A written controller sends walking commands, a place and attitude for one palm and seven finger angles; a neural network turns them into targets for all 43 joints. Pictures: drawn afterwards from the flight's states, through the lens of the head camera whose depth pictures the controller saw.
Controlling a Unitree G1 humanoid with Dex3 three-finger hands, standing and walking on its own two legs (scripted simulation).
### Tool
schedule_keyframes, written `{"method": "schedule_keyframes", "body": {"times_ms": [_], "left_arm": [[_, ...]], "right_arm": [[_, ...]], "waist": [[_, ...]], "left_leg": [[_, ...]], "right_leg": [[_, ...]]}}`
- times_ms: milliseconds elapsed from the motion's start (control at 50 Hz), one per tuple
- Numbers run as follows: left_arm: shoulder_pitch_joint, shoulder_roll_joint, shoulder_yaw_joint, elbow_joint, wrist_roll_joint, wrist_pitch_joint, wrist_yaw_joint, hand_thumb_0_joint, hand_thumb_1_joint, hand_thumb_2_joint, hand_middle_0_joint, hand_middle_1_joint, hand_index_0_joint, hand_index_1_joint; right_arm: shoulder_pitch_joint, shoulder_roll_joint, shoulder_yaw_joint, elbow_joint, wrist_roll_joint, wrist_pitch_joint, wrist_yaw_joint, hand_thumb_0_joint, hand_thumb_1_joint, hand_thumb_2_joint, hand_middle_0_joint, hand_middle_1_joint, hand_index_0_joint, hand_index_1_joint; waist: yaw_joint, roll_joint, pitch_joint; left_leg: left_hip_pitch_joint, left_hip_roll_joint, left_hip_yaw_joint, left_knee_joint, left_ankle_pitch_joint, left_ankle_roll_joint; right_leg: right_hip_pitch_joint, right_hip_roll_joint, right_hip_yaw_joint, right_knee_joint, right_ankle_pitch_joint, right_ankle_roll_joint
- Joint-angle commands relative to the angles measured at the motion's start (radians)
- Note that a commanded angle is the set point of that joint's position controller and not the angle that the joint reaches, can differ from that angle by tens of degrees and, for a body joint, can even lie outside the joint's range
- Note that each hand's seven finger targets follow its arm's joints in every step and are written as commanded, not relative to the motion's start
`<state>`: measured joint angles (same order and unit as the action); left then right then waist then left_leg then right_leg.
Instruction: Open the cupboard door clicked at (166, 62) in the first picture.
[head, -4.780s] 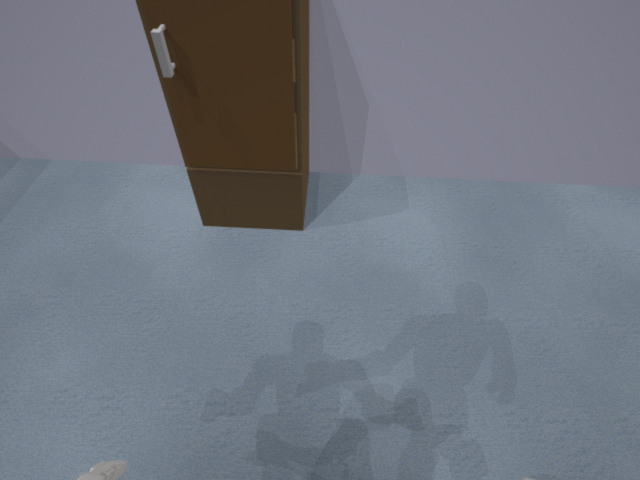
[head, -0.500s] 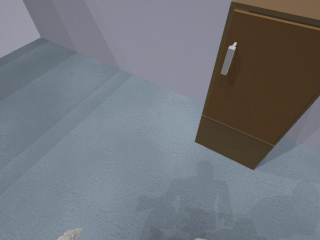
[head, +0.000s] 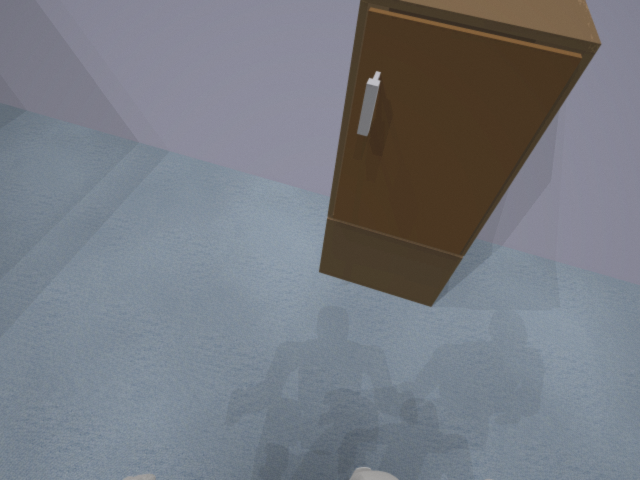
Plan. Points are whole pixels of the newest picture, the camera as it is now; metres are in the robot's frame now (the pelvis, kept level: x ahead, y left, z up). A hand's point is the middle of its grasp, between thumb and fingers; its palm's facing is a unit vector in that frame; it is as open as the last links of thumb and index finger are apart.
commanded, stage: turn to face it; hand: left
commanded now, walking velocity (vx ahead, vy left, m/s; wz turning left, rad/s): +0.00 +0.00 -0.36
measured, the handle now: (370, 103) +0.84 -0.06 +0.01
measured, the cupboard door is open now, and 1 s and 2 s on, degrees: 0 0 0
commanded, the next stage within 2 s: take the last steps up to it in 0.22 s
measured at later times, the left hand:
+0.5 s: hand out of the picture +0.11 +0.14 -0.15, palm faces -0.16 -0.96 -0.23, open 7.3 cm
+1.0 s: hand (219, 453) +0.18 +0.14 -0.16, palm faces -0.22 -0.96 -0.15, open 7.4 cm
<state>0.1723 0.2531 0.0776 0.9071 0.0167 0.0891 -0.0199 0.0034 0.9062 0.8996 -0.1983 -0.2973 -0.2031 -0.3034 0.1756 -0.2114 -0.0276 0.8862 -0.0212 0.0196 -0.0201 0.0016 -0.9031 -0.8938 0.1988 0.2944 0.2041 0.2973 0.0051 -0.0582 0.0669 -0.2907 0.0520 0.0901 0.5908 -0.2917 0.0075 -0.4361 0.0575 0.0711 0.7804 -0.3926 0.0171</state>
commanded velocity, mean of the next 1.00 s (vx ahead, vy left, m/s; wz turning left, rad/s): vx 0.20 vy -0.03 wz -0.15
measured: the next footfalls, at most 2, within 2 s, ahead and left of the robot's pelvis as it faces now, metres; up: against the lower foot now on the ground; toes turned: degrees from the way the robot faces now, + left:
right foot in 0.34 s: -0.01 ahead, -0.14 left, +0.00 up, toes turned -14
left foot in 0.72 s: +0.13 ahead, +0.08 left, +0.00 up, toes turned -4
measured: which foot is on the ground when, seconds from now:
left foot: down 0.00-0.34, up 0.36-0.70, down 0.72-1.00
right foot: up 0.00-0.32, down 0.34-0.74, up 0.76-1.00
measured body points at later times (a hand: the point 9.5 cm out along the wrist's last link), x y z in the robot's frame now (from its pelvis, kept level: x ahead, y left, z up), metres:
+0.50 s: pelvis -0.01 -0.03 +0.01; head +0.00 -0.05 +0.46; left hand +0.12 +0.19 -0.13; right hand -0.04 -0.28 -0.15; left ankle +0.01 +0.10 -0.67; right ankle -0.05 -0.13 -0.73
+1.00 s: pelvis +0.11 -0.03 +0.02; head +0.12 -0.02 +0.47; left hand +0.19 +0.20 -0.15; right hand +0.01 -0.22 -0.13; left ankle +0.09 +0.08 -0.73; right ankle +0.10 -0.17 -0.66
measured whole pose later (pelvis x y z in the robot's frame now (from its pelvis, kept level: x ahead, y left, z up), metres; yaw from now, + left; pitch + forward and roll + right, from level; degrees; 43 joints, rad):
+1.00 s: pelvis +0.11 -0.03 +0.02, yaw -15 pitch +0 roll -1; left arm 0.25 0.19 0.06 1.07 0.03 0.02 -0.03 0.00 0.91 0.90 -0.19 -0.30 -0.20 -0.30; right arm 0.38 -0.11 -0.02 1.10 -0.03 -0.05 -0.02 0.00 -0.90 -0.89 0.20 0.29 0.21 0.30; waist -0.01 -0.02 0.03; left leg -0.08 0.06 0.19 0.33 -0.24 0.01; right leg -0.51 -0.09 -0.06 0.98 -0.24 0.02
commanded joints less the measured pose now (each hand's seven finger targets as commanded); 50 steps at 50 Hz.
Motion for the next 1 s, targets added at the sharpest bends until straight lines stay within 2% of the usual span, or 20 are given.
{"method": "schedule_keyframes", "body": {"times_ms": [0, 40, 100, 200, 280, 300, 320, 340, 360, 400, 460, 600, 660, 680, 700, 720, 740, 800, 860, 980], "left_arm": [[0.009, 0.105, 0.044, -0.071, 0.011, -0.032, -0.013, 0.0, 0.9, 0.9, -0.2, -0.3, -0.2, -0.3], [0.008, 0.071, 0.032, -0.063, 0.007, -0.032, -0.014, 0.0, 0.9, 0.9, -0.2, -0.3, -0.2, -0.3], [-0.031, 0.045, 0.018, -0.067, 0.002, -0.035, -0.01, 0.0, 0.9, 0.9, -0.2, -0.3, -0.2, -0.3], [-0.065, 0.019, 0.0, -0.06, 0.001, -0.04, -0.001, 0.0, 0.9, 0.9, -0.2, -0.3, -0.2, -0.3], [0.04, 0.034, 0.001, -0.018, -0.001, -0.062, 0.008, 0.0, 0.9, 0.9, -0.2, -0.3, -0.2, -0.3], [0.086, 0.086, 0.006, -0.002, 0.004, -0.075, 0.016, 0.0, 0.9, 0.9, -0.2, -0.3, -0.2, -0.3], [0.111, 0.178, 0.025, 0.016, 0.011, -0.087, 0.029, 0.0, 0.9, 0.9, -0.2, -0.3, -0.2, -0.3], [0.164, 0.195, 0.02, 0.03, 0.0, -0.085, 0.032, 0.0, 0.9, 0.9, -0.2, -0.3, -0.2, -0.3], [0.161, 0.189, 0.03, 0.038, 0.003, -0.085, 0.036, 0.0, 0.9, 0.9, -0.2, -0.3, -0.2, -0.3], [0.088, 0.127, 0.018, 0.034, 0.004, -0.085, 0.039, 0.0, 0.9, 0.9, -0.2, -0.3, -0.2, -0.3], [0.056, 0.096, 0.003, 0.033, 0.007, -0.109, 0.033, 0.0, 0.9, 0.9, -0.2, -0.3, -0.2, -0.3], [0.137, 0.106, 0.005, 0.097, 0.012, -0.128, 0.03, 0.0, 0.9, 0.9, -0.2, -0.3, -0.2, -0.3], [0.112, 0.098, 0.005, 0.114, 0.002, -0.122, 0.025, 0.0, 0.9, 0.9, -0.2, -0.3, -0.2, -0.3], [0.108, 0.076, 0.0, 0.116, -0.003, -0.119, 0.021, 0.0, 0.9, 0.9, -0.2, -0.3, -0.2, -0.3], [0.114, 0.023, -0.007, 0.107, -0.005, -0.116, 0.013, 0.0, 0.9, 0.9, -0.2, -0.3, -0.2, -0.3], [0.11, -0.029, -0.017, 0.078, -0.008, -0.114, 0.009, 0.0, 0.9, 0.9, -0.2, -0.3, -0.2, -0.3], [0.044, 0.018, -0.011, 0.063, 0.011, -0.105, 0.013, 0.0, 0.9, 0.9, -0.2, -0.3, -0.2, -0.3], [0.057, 0.001, -0.007, 0.101, 0.014, -0.111, -0.011, 0.0, 0.9, 0.9, -0.2, -0.3, -0.2, -0.3], [0.116, -0.034, -0.01, 0.126, 0.013, -0.098, -0.009, 0.0, 0.9, 0.9, -0.2, -0.3, -0.2, -0.3], [-0.002, -0.061, -0.017, 0.087, 0.009, -0.096, -0.006, 0.0, 0.9, 0.9, -0.2, -0.3, -0.2, -0.3]], "right_arm": [[-0.049, -0.171, -0.04, -0.087, -0.002, -0.03, -0.021, 0.0, -0.9, -0.9, 0.2, 0.3, 0.2, 0.3], [-0.004, -0.159, -0.043, -0.067, -0.004, -0.033, -0.019, 0.0, -0.9, -0.9, 0.2, 0.3, 0.2, 0.3], [0.089, -0.157, -0.05, -0.021, -0.001, -0.034, -0.019, 0.0, -0.9, -0.9, 0.2, 0.3, 0.2, 0.3], [0.134, -0.18, -0.068, 0.028, -0.005, -0.023, -0.008, 0.0, -0.9, -0.9, 0.2, 0.3, 0.2, 0.3], [0.108, -0.187, -0.073, 0.045, 0.002, -0.016, -0.001, 0.0, -0.9, -0.9, 0.2, 0.3, 0.2, 0.3], [0.119, -0.153, -0.071, 0.045, 0.01, -0.016, 0.005, 0.0, -0.9, -0.9, 0.2, 0.3, 0.2, 0.3], [0.115, -0.07, -0.047, 0.017, 0.011, -0.016, 0.009, 0.0, -0.9, -0.9, 0.2, 0.3, 0.2, 0.3], [0.036, -0.068, -0.038, -0.006, 0.008, -0.004, 0.004, 0.0, -0.9, -0.9, 0.2, 0.3, 0.2, 0.3], [-0.005, -0.069, -0.037, -0.009, 0.003, 0.007, 0.0, 0.0, -0.9, -0.9, 0.2, 0.3, 0.2, 0.3], [-0.001, -0.091, -0.044, 0.02, -0.004, 0.003, 0.011, 0.0, -0.9, -0.9, 0.2, 0.3, 0.2, 0.3], [0.042, -0.072, -0.044, 0.055, -0.012, -0.007, 0.028, 0.0, -0.9, -0.9, 0.2, 0.3, 0.2, 0.3], [-0.002, -0.045, -0.041, 0.037, -0.004, -0.034, 0.037, 0.0, -0.9, -0.9, 0.2, 0.3, 0.2, 0.3], [0.111, -0.043, -0.035, 0.081, -0.004, -0.052, 0.028, 0.0, -0.9, -0.9, 0.2, 0.3, 0.2, 0.3], [0.183, -0.062, -0.036, 0.114, -0.003, -0.062, 0.02, 0.0, -0.9, -0.9, 0.2, 0.3, 0.2, 0.3], [0.281, -0.137, -0.053, 0.141, -0.009, -0.069, 0.011, 0.0, -0.9, -0.9, 0.2, 0.3, 0.2, 0.3], [0.366, -0.235, -0.071, 0.154, -0.021, -0.065, 0.005, 0.0, -0.9, -0.9, 0.2, 0.3, 0.2, 0.3], [0.375, -0.214, -0.064, 0.166, -0.019, -0.062, -0.004, 0.0, -0.9, -0.9, 0.2, 0.3, 0.2, 0.3], [0.217, -0.094, -0.028, 0.13, -0.006, -0.077, -0.009, 0.0, -0.9, -0.9, 0.2, 0.3, 0.2, 0.3], [0.215, -0.071, -0.024, 0.146, -0.001, -0.093, -0.011, 0.0, -0.9, -0.9, 0.2, 0.3, 0.2, 0.3], [0.289, -0.054, -0.034, 0.2, -0.004, -0.089, -0.007, 0.0, -0.9, -0.9, 0.2, 0.3, 0.2, 0.3]], "waist": [[0.022, 0.217, -0.04], [0.003, 0.216, -0.068], [-0.034, 0.21, -0.098], [-0.063, 0.279, -0.106], [-0.005, 0.228, -0.148], [0.008, 0.122, -0.172], [0.017, -0.168, -0.161], [0.066, -0.154, -0.154], [0.073, -0.237, -0.121], [0.037, -0.153, -0.028], [0.001, -0.091, 0.003], [0.02, -0.085, 0.015], [-0.034, -0.041, -0.001], [-0.062, 0.037, -0.021], [-0.099, 0.25, -0.044], [-0.118, 0.443, -0.037], [-0.134, 0.401, -0.007], [-0.046, 0.156, 0.076], [-0.017, 0.185, 0.023], [-0.039, 0.183, 0.045]], "left_leg": [[0.03, 0.284, -0.217, -0.354, 0.051, 0.106], [0.121, 0.239, -0.118, -0.304, 0.24, 0.103], [0.237, 0.258, -0.101, -0.26, 0.444, 0.13], [0.247, 0.288, -0.06, -0.217, 0.519, 0.133], [0.164, 0.256, -0.005, -0.087, 0.444, 0.059], [0.062, 0.215, 0.028, 0.012, 0.316, 0.003], [-0.219, 0.103, 0.119, 0.168, -0.132, -0.061], [-0.258, 0.063, 0.025, 0.307, -0.334, -0.068], [-0.308, 0.062, -0.028, 0.402, -0.334, -0.061], [-0.35, 0.078, -0.058, 0.488, -0.2, -0.054], [-0.272, 0.074, -0.015, 0.43, -0.087, -0.072], [-0.174, 0.058, -0.003, 0.163, -0.098, -0.056], [0.079, 0.018, 0.051, -0.058, 0.039, -0.049], [0.214, 0.022, 0.045, -0.135, 0.035, -0.048], [0.332, 0.168, -0.175, -0.238, -0.114, -0.002], [0.341, 0.397, -0.464, -0.409, -0.313, 0.088], [0.268, 0.427, -0.548, -0.482, -0.399, 0.101], [0.114, 0.323, -0.311, -0.472, -0.232, 0.101], [0.15, 0.257, -0.129, -0.45, 0.015, 0.094], [0.212, 0.252, -0.031, -0.416, 0.237, 0.123]], "right_leg": [[-0.127, -0.065, -0.03, 0.415, -0.026, 0.034], [-0.125, -0.073, -0.057, 0.384, -0.005, 0.047], [-0.115, -0.087, -0.093, 0.26, -0.04, 0.055], [0.008, -0.087, -0.15, 0.014, -0.081, 0.042], [0.241, -0.072, -0.173, -0.353, 0.175, 0.013], [0.384, -0.154, -0.081, -0.447, 0.325, -0.01], [0.553, -0.384, 0.168, -0.472, 0.536, -0.098], [0.472, -0.46, 0.2, -0.462, 0.572, -0.187], [0.412, -0.429, 0.249, -0.508, 0.389, -0.216], [0.346, -0.373, 0.199, -0.556, 0.083, -0.206], [0.258, -0.308, 0.098, -0.566, 0.076, -0.172], [0.265, -0.323, 0.146, -0.569, 0.036, -0.199], [0.161, -0.259, 0.082, -0.485, -0.004, -0.151], [0.091, -0.208, 0.043, -0.396, -0.015, -0.124], [-0.04, -0.116, -0.026, -0.172, -0.047, -0.081], [-0.176, -0.029, -0.164, 0.095, -0.179, -0.037], [-0.212, -0.063, -0.078, 0.268, -0.166, -0.045], [-0.184, -0.15, -0.06, 0.359, 0.047, -0.038], [-0.152, -0.156, -0.088, 0.316, 0.134, -0.011], [-0.148, -0.181, -0.15, 0.046, 0.161, 0.016]]}}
